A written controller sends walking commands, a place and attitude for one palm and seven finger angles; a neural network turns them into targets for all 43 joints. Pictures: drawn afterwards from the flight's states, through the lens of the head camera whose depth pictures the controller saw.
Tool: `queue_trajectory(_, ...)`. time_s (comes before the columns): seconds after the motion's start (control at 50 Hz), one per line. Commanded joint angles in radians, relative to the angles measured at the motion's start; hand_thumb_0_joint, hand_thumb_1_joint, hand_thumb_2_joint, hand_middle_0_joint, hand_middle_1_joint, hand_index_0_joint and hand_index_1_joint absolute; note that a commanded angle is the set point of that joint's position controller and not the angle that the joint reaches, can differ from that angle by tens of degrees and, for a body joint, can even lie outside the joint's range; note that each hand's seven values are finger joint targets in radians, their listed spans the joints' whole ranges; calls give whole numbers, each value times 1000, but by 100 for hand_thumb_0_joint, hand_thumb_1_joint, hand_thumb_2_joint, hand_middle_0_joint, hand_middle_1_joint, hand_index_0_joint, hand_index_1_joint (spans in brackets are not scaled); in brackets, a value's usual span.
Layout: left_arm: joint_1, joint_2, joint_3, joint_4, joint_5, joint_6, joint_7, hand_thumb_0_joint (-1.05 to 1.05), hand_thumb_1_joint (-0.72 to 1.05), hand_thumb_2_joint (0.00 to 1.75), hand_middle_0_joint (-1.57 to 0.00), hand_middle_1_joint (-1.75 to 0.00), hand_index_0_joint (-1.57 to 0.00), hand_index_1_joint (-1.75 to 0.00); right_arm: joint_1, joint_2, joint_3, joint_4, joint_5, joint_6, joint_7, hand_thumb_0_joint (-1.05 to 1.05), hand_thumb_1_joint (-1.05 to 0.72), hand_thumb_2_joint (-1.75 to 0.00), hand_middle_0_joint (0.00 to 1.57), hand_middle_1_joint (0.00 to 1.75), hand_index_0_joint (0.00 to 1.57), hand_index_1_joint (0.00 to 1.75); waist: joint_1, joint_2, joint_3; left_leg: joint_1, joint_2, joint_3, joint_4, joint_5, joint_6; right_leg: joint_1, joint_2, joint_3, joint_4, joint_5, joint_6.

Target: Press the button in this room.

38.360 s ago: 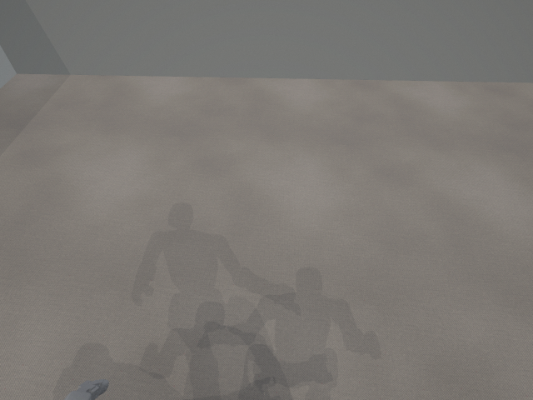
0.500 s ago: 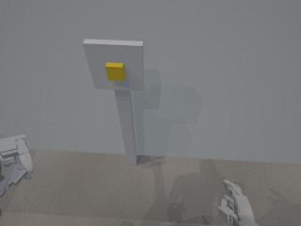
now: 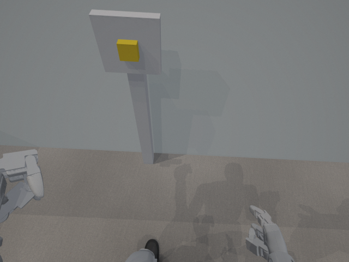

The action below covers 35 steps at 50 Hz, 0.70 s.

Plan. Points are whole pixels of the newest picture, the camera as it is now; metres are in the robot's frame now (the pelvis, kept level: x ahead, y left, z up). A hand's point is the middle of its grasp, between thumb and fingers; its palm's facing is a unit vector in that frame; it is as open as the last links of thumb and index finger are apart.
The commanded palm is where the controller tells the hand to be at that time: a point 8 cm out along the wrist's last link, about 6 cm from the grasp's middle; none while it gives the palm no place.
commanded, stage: step back with the hand held close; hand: left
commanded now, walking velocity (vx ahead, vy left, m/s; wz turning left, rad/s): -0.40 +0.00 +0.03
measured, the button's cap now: (128, 50) +0.67 +0.20 +0.08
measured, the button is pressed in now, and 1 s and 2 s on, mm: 0 0 0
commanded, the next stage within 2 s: stop stepping back and stand still in 0.34 s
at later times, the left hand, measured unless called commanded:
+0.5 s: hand out of the picture +0.01 +0.23 +0.17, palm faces +0.37 -0.82 -0.44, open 3.1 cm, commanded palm -0.03 +0.28 +0.18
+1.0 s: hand out of the picture -0.07 +0.24 +0.17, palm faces +0.44 -0.78 -0.44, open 3.1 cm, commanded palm -0.13 +0.28 +0.18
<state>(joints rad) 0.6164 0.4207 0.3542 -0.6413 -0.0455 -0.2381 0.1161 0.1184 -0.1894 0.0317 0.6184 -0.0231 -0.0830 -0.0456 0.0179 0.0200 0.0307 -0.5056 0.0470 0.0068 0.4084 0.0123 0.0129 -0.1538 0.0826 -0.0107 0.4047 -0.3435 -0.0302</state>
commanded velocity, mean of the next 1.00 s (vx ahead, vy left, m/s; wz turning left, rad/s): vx -0.01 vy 0.00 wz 0.01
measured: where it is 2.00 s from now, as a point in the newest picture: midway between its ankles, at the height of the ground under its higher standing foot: outside the picture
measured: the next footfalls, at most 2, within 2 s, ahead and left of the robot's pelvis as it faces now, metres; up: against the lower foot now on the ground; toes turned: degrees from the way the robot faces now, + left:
left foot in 0.62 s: -0.18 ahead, +0.13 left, +0.00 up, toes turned +5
right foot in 0.88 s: -0.17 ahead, -0.07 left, +0.00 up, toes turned +1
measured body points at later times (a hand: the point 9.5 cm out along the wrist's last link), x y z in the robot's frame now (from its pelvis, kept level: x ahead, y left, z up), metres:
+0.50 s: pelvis -0.15 -0.01 +0.00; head -0.15 +0.02 +0.45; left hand -0.01 +0.28 +0.20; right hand +0.04 -0.23 -0.07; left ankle -0.08 +0.09 -0.68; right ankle -0.14 -0.11 -0.73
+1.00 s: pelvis -0.24 -0.01 +0.00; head -0.27 -0.01 +0.45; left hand -0.10 +0.28 +0.19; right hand -0.09 -0.24 -0.10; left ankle -0.24 +0.11 -0.68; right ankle -0.20 -0.07 -0.73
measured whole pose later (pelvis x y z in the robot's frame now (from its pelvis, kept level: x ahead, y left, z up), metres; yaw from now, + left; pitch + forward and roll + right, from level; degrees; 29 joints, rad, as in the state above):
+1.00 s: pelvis -0.24 -0.01 +0.00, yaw +3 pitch -1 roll +1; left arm 0.57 0.38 0.35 -0.48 0.00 -0.21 0.13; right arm 0.26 -0.20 0.01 0.68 -0.02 -0.06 -0.06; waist 0.00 -0.02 -0.06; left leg -0.47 0.00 0.02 1.01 -0.38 0.01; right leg -0.29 0.01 -0.11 0.55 -0.25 -0.09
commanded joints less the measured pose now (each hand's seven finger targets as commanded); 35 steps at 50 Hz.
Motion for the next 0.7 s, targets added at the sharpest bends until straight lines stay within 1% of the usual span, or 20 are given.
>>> queue_trajectory(0.0,43,219,219,-215,-35,-81,26,0,90,90,-130,-150,-130,-150,-50,-132,-67,-195,41,-27,-23,0,-90,-90,20,30,20,30,-5,-162,-354,432,-6,35,186,111,14,-72,-190,32,-26,949,144)
queue_trajectory(0.04,105,221,243,-150,-35,-76,23,0,90,90,-130,-150,-130,-150,-87,-123,-60,-218,49,-14,-34,0,-90,-90,20,30,20,30,5,-180,-263,265,-52,28,249,-194,4,-72,-252,59,-30,971,113)
queue_trajectory(0.08,95,202,219,-124,-33,-68,13,0,90,90,-130,-150,-130,-150,-100,-117,-50,-219,39,-5,-39,0,-90,-90,20,30,20,30,0,-128,-161,181,-48,4,238,-247,0,-103,-273,92,-38,872,52)
queue_trajectory(0.1,73,186,198,-103,-32,-61,8,0,90,90,-130,-150,-130,-150,-102,-116,-45,-215,30,0,-44,0,-90,-90,20,30,20,30,-11,-88,-116,172,-39,-4,167,-176,-1,-106,-253,100,-26,857,40)
queue_trajectory(0.14,-10,158,142,-86,-26,-53,0,0,90,90,-130,-150,-130,-150,-65,-154,-47,-199,27,5,-50,0,-90,-90,20,30,20,30,-31,19,-90,313,15,-45,-13,318,15,-153,-134,28,39,724,75)
queue_trajectory(0.18,-15,155,116,-87,-36,-55,1,0,90,90,-130,-150,-130,-150,-13,-165,-68,-182,18,-1,-36,0,-90,-90,20,30,20,30,-31,159,-224,459,149,-171,-56,468,76,-198,-38,22,199,149,83)
queue_trajectory(0.2,-21,141,99,-96,-42,-53,2,0,90,90,-130,-150,-130,-150,-10,-162,-73,-185,6,-13,-28,0,-90,-90,20,30,20,30,-21,204,-231,410,197,-235,-134,318,108,-198,-16,48,292,-128,67)
queue_trajectory(0.24,-34,119,93,-122,-20,-50,6,0,90,90,-130,-150,-130,-150,-39,-168,-80,-187,-5,-34,-26,0,-90,-90,20,30,20,30,-4,204,-188,126,250,-296,-268,-213,152,-55,3,73,474,-185,40)
queue_trajectory(0.34,50,170,160,-220,-31,-22,25,0,90,90,-130,-150,-130,-150,-78,-159,-84,-232,12,-44,-17,0,-90,-90,20,30,20,30,19,161,-169,-94,133,-128,-263,-549,49,105,5,-60,212,-111,11)
queue_trajectory(0.36,47,174,160,-239,-29,-23,26,0,90,90,-130,-150,-130,-150,-79,-154,-85,-232,11,-42,-16,0,-90,-90,20,30,20,30,16,142,-155,-88,81,-77,-163,-556,8,61,-30,-33,94,-128,-9)
queue_trajectory(0.38,34,195,167,-249,-23,-30,31,0,90,90,-130,-150,-130,-150,-59,-138,-87,-213,16,-37,-15,0,-90,-90,20,30,20,30,1,-9,-139,64,-18,9,127,-501,-49,-186,-178,126,-123,-243,-59)
queue_trajectory(0.4,10,217,166,-260,-12,-35,37,0,90,90,-130,-150,-130,-150,-41,-118,-89,-195,19,-29,-11,0,-90,-90,20,30,20,30,-5,-220,-114,208,-138,10,578,-436,-93,-532,-454,500,-389,-469,-162)
queue_trajectory(0.42,-39,206,176,-253,-12,-38,58,0,90,90,-130,-150,-130,-150,-33,-141,-94,-154,-5,-19,-5,0,-90,-90,20,30,20,30,3,-153,-63,125,-144,-60,877,-483,-90,-617,-548,526,-398,-288,-233)
queue_trajectory(0.48,-60,125,118,-176,15,-4,42,0,90,90,-130,-150,-130,-150,-8,-91,-63,-184,7,-8,-26,0,-90,-90,20,30,20,30,-50,-137,-92,123,-16,-55,713,-361,-36,-423,-321,174,-185,-82,-91)
queue_trajectory(0.52,-89,98,81,-129,22,-2,56,0,90,90,-130,-150,-130,-150,-54,-104,-56,-187,10,-24,-57,0,-90,-90,20,30,20,30,-28,-112,-69,193,0,-25,350,-424,-11,-328,-274,111,-115,-74,-70)
queue_trajectory(0.58,-95,70,71,-93,40,-24,80,0,90,90,-130,-150,-130,-150,54,-139,-52,-142,8,-79,-69,0,-90,-90,20,30,20,30,-27,124,-102,281,24,-33,-154,-375,24,-139,-185,110,58,13,-10)
queue_trajectory(0.6,-138,72,61,-138,42,-35,81,0,90,90,-130,-150,-130,-150,63,-158,-61,-156,10,-90,-63,0,-90,-90,20,30,20,30,-23,232,-111,318,140,-210,-150,-342,65,-201,-126,68,178,5,22)
queue_trajectory(0.62,-138,91,61,-143,47,-36,77,0,90,90,-130,-150,-130,-150,79,-158,-69,-170,19,-99,-58,0,-90,-90,20,30,20,30,-24,192,-127,373,230,-305,-111,-180,90,-272,-105,2,264,6,43)
queue_trajectory(0.64,-109,118,97,-137,41,-37,71,0,90,90,-130,-150,-130,-150,64,-163,-79,-170,21,-104,-49,0,-90,-90,20,30,20,30,-14,106,-161,407,232,-255,-88,-58,101,-288,-80,-24,309,3,54)
queue_trajectory(0.68,-107,142,116,-190,31,-37,60,0,90,90,-130,-150,-130,-150,60,-118,-61,-134,-4,-110,-42,0,-90,-90,20,30,20,30,-47,183,-103,332,231,-346,-168,-94,106,-326,-90,-20,448,-101,49)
